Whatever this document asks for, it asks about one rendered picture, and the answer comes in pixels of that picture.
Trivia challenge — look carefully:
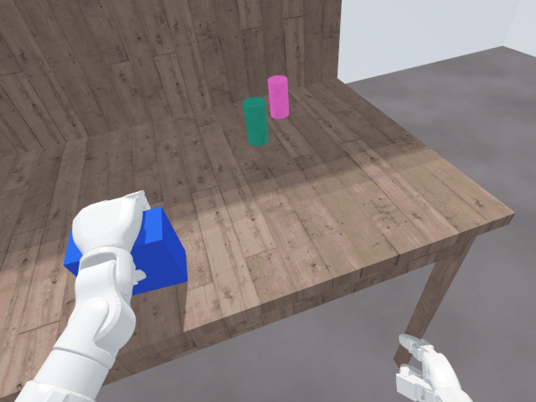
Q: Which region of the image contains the sponge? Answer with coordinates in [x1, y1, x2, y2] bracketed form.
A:
[63, 207, 188, 296]

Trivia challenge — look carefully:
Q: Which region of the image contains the left robot hand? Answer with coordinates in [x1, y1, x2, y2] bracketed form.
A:
[72, 190, 151, 285]

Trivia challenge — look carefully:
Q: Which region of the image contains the table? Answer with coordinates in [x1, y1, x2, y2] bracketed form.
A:
[0, 0, 516, 402]

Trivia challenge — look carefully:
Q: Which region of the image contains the left robot forearm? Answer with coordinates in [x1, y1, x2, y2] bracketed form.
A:
[14, 247, 136, 402]

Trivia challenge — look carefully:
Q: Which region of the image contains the right robot hand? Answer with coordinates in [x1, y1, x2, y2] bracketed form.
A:
[396, 333, 461, 402]

